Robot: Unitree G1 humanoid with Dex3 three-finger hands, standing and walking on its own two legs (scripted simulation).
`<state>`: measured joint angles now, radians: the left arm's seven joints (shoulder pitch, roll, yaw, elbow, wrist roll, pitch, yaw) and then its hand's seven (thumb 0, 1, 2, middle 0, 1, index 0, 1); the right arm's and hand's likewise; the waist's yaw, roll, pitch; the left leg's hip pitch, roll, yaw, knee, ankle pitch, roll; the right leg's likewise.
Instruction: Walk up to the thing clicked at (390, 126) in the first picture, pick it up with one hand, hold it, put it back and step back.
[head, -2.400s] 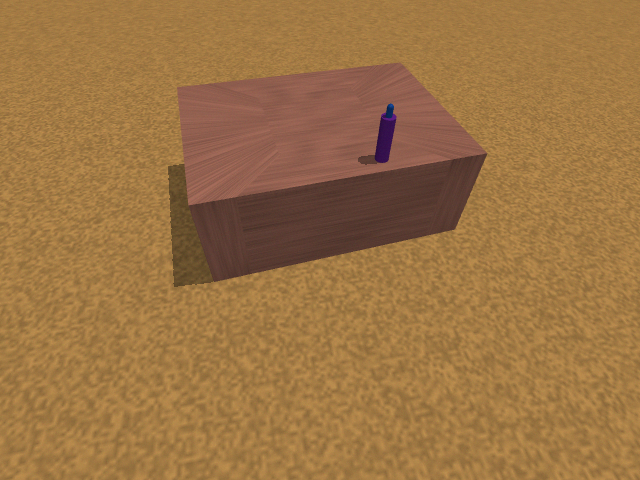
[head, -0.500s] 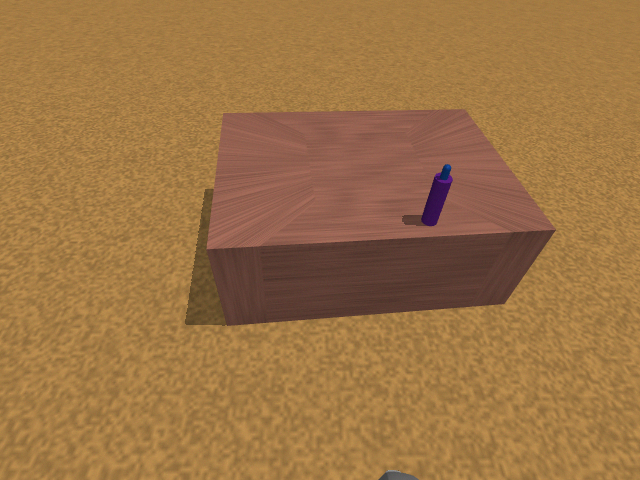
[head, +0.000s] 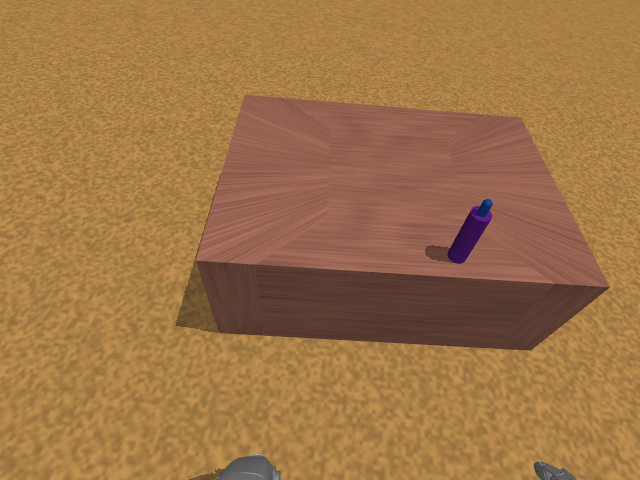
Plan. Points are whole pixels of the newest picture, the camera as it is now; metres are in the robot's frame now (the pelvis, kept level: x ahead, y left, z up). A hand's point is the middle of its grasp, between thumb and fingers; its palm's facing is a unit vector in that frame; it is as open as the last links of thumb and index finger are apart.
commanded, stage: walk up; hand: right
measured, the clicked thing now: (471, 230) +0.71 -0.34 -0.22
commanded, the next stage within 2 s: none
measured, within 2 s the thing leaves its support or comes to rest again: neither
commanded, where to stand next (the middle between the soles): +0.33 -0.14 m, yaw +2 degrees
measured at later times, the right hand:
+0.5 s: hand (605, 458) +0.20 -0.41 -0.13, palm faces -0.07 +0.91 -0.42, open 7.4 cm
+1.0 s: hand (592, 372) +0.34 -0.45 -0.15, palm faces -0.06 +0.91 -0.40, open 7.4 cm
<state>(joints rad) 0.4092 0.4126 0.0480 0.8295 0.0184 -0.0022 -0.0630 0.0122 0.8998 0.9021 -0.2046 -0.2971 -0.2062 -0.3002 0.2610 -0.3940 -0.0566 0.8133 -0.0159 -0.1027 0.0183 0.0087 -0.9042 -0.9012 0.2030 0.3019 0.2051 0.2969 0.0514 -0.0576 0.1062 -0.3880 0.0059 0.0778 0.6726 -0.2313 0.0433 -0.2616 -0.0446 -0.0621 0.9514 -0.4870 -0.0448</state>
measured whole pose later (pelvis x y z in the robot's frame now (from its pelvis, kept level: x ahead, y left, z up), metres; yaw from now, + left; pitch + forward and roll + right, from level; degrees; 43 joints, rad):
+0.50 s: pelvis +0.15 -0.12 +0.01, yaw +1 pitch -3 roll +0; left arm 0.30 0.42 0.07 0.82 0.02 -0.03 -0.08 0.01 0.90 0.90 -0.20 -0.30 -0.21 -0.30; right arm 0.33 -0.45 -0.06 0.91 -0.01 -0.08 0.01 0.01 -0.91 -0.90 0.20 0.30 0.20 0.30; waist 0.03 0.02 0.07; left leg -0.47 0.05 0.04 1.01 -0.44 0.03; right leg -0.31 -0.05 -0.08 0.64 -0.29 -0.04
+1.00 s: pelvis +0.25 -0.18 +0.00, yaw +3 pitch -3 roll -1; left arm 0.22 0.39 0.03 0.92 0.01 -0.04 -0.01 0.01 0.90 0.90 -0.20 -0.30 -0.21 -0.30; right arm 0.22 -0.41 -0.03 0.90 -0.01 0.00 0.00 0.01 -0.90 -0.90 0.20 0.30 0.20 0.30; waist 0.00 0.01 0.10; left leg -0.40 0.06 -0.02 0.86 -0.46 0.01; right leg -0.38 -0.03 -0.04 0.73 -0.30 0.00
